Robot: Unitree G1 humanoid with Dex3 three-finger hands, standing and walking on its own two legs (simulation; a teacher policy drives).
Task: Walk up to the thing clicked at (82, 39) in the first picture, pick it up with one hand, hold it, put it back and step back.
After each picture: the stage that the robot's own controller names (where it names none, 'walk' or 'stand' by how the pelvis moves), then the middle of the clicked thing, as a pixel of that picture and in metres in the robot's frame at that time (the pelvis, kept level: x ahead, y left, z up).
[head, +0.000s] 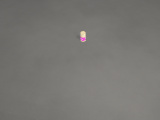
stand; (83, 36) +1.59 +0.06 -0.72
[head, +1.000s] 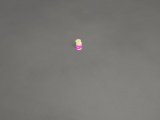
walk; (78, 44) +1.47 +0.21 -0.72
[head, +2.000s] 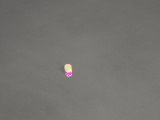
walk; (68, 70) +0.94 +0.23 -0.71
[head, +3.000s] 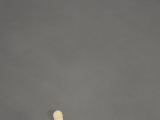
walk; (58, 117) +0.51 +0.19 -0.70
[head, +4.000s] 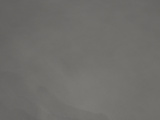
stand; out of the picture +0.38 +0.21 -0.72
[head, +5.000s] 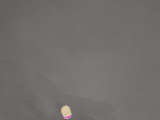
stand; (66, 112) +0.43 +0.16 -0.70
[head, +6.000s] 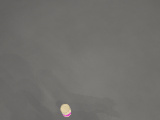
stand; (66, 110) +0.41 +0.18 -0.68
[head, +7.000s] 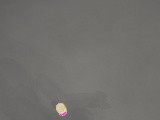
stand; (61, 109) +0.42 +0.22 -0.69
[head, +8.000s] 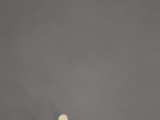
stand; out of the picture +0.46 +0.20 -0.70
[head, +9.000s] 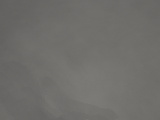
walk; out of the picture +0.36 +0.20 -0.71
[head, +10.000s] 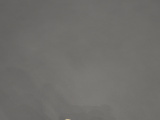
walk; out of the picture +0.39 +0.19 -0.69
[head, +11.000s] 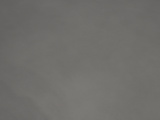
stand; out of the picture +0.39 +0.18 -0.70
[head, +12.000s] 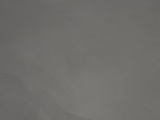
stand; out of the picture +0.39 +0.17 -0.70
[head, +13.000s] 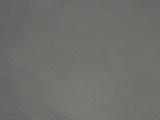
stand; out of the picture +0.36 +0.21 -0.72
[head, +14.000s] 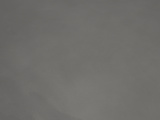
stand; out of the picture +0.36 +0.19 -0.73
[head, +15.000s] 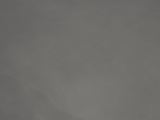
stand; out of the picture +0.35 +0.19 -0.73
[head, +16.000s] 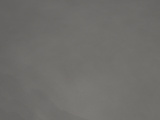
go down; out of the picture +0.35 +0.19 -0.73
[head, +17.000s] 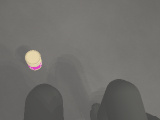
go down; (34, 60) +0.47 +0.18 -0.34
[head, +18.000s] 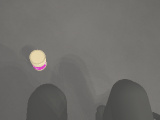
approach; (38, 60) +0.46 +0.18 -0.31
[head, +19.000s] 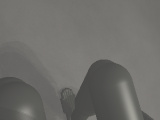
close in; out of the picture +0.46 +0.23 -0.23
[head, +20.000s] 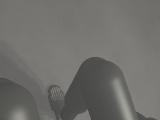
close; out of the picture +0.45 +0.24 -0.23
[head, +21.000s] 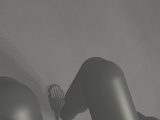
lift; out of the picture +0.44 +0.23 -0.24
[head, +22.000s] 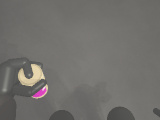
lift; (34, 82) +0.35 +0.18 -0.03
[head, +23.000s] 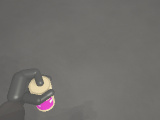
hold; (42, 94) +0.32 +0.16 +0.00
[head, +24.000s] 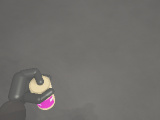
hold; (43, 93) +0.33 +0.17 +0.00
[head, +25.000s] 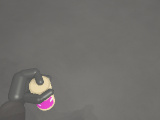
hold; (43, 93) +0.32 +0.17 +0.00
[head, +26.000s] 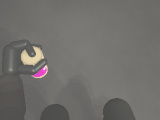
crouch; (35, 63) +0.42 +0.17 -0.08
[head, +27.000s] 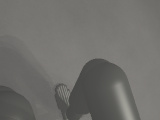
lower; out of the picture +0.47 +0.23 -0.24
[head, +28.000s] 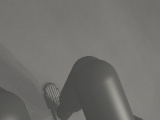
lower; out of the picture +0.46 +0.26 -0.24
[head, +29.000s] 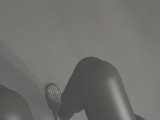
lower; out of the picture +0.46 +0.26 -0.24
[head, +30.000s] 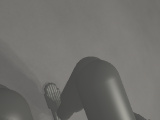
lower; out of the picture +0.46 +0.25 -0.25
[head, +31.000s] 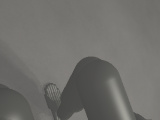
loosen; out of the picture +0.46 +0.25 -0.25
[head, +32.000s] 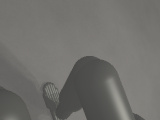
withdraw; out of the picture +0.46 +0.25 -0.25
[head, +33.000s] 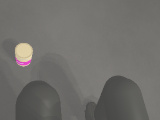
stand; (23, 55) +0.47 +0.21 -0.29
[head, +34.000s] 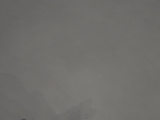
stand; out of the picture +0.39 +0.16 -0.64
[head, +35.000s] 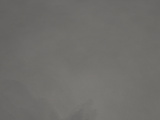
stand; out of the picture +0.41 +0.17 -0.66
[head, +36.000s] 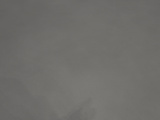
stand; out of the picture +0.40 +0.17 -0.66
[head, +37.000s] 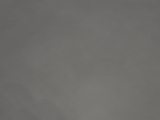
stand; out of the picture +0.42 +0.17 -0.72
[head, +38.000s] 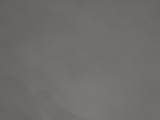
stand; out of the picture +0.38 +0.18 -0.73
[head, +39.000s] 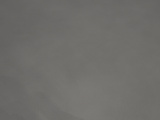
walk; out of the picture +0.37 +0.19 -0.73
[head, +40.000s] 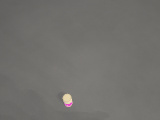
walk; (67, 100) +0.53 +0.18 -0.71
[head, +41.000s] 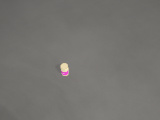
walk; (64, 69) +0.82 +0.18 -0.70
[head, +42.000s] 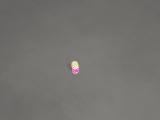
stand; (75, 67) +1.02 +0.16 -0.71
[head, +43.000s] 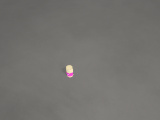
stand; (69, 71) +1.01 +0.19 -0.73
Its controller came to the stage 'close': yes
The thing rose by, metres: 0.70
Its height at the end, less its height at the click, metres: +0.00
